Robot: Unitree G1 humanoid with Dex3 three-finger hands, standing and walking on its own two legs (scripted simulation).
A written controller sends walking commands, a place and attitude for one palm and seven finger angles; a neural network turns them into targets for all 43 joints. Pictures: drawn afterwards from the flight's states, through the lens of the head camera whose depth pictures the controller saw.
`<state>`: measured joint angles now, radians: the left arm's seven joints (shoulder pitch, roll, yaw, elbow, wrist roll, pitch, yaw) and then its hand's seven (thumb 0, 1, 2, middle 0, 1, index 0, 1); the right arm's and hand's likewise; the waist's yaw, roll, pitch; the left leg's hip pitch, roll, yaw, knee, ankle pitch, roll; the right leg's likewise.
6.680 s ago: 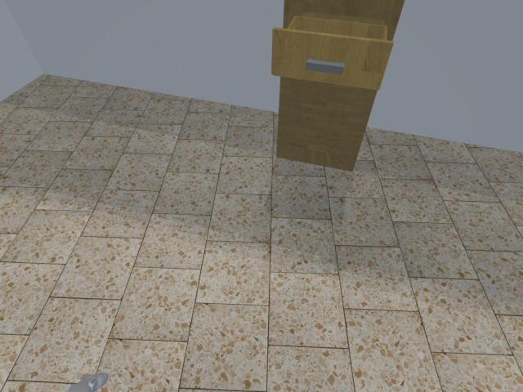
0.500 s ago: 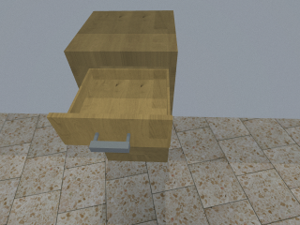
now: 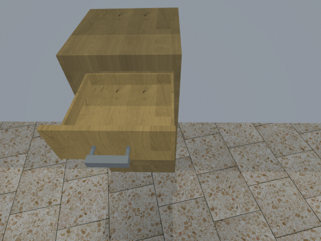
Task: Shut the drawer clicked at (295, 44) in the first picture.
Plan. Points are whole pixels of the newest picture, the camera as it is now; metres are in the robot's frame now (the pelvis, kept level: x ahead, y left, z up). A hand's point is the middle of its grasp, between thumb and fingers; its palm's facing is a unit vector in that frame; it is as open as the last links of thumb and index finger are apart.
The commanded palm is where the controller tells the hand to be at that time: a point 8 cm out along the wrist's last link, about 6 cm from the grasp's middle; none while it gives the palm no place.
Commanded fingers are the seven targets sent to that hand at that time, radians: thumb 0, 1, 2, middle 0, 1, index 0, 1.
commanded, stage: shuffle to correct the standing spot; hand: left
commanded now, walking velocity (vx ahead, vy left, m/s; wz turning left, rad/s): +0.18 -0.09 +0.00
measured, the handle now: (109, 155) +0.36 +0.18 -0.03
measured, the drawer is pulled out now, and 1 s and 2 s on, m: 0.28 0.28 0.28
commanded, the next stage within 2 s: come to a stop and stand still in 0.16 s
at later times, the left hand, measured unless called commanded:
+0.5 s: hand out of the picture +0.04 +0.15 -0.18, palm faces +0.03 -0.98 -0.20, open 7.3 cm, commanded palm none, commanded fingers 0.00 0.90 0.90 -0.20 -0.30 -0.20 -0.30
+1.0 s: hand out of the picture +0.04 +0.21 -0.17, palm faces +0.02 -0.97 -0.24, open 7.4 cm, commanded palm none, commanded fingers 0.00 0.90 0.90 -0.20 -0.30 -0.20 -0.30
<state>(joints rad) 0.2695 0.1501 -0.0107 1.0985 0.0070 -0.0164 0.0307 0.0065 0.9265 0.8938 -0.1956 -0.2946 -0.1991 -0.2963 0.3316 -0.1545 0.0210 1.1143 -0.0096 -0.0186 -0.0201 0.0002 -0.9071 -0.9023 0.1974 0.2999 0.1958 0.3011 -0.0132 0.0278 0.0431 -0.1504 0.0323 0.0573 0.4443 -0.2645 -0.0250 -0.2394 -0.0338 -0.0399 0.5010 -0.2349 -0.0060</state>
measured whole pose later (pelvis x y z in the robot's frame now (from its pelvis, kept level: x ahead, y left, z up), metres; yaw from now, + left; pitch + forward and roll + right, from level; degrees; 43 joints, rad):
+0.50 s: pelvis +0.06 -0.02 +0.00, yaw +0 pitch +0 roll +1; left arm 0.29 0.12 0.00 1.13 0.01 -0.02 0.04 0.01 0.93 0.89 -0.20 -0.29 -0.20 -0.30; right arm 0.27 -0.13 0.01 1.12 0.00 -0.01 -0.05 0.01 -0.92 -0.90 0.20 0.30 0.20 0.30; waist -0.01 0.01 0.06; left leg -0.11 0.06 0.05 0.49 -0.34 -0.05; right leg -0.21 -0.01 -0.06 0.57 -0.33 -0.03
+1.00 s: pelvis -0.01 +0.02 +0.00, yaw +1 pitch -2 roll +0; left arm 0.26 0.18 -0.01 0.98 0.02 0.01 0.02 0.00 0.91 0.89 -0.20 -0.29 -0.20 -0.30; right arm 0.26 -0.19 0.00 0.97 -0.02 0.01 -0.01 0.00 -0.93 -0.90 0.20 0.30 0.20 0.30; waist 0.00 0.02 0.02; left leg -0.23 -0.01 0.08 0.52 -0.27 0.03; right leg -0.26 -0.04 -0.02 0.54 -0.25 0.01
